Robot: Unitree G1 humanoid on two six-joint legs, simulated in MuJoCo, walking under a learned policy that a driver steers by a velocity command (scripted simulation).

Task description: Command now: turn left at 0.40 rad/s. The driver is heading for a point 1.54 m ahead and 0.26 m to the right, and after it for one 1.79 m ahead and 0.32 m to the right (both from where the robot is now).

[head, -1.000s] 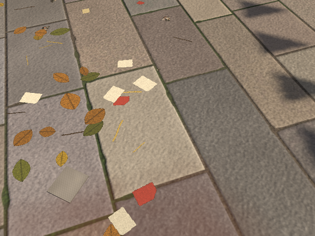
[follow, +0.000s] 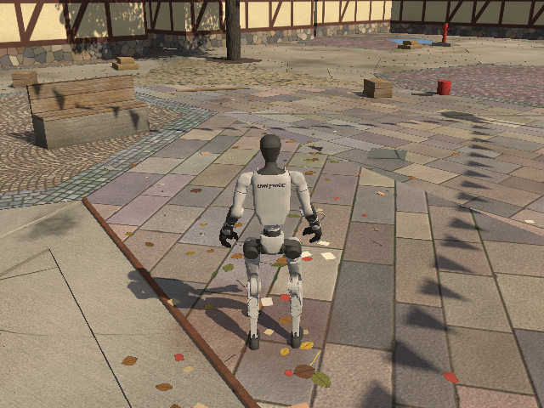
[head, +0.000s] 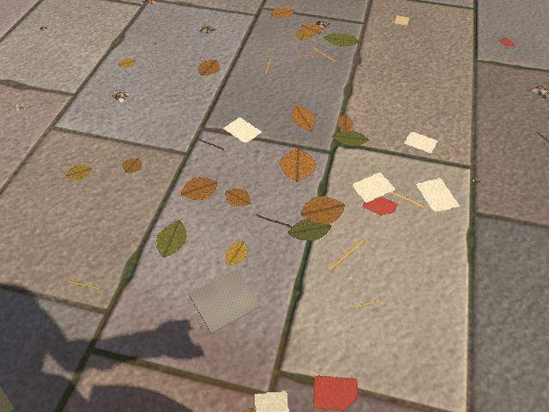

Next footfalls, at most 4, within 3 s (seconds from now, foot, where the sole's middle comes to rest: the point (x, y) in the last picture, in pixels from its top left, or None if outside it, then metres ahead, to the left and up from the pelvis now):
0.36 right None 0.03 -0.13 -0.77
2.50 right None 0.44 -0.10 -0.77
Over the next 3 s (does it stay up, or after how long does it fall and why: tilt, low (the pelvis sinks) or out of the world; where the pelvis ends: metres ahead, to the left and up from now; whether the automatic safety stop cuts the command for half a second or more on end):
stays up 0.52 0.01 0.01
